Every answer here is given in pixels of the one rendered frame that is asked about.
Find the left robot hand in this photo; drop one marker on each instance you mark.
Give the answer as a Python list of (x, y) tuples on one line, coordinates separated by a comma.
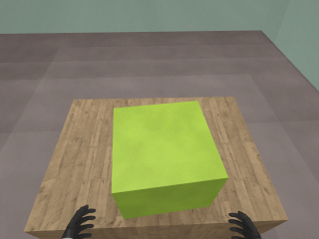
[(74, 227)]

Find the pedestal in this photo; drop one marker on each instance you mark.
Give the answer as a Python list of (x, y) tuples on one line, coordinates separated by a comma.
[(81, 168)]

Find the carton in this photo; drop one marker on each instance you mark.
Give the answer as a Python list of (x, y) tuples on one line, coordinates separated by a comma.
[(164, 160)]

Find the right robot hand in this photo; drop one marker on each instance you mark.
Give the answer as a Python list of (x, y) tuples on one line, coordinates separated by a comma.
[(249, 230)]

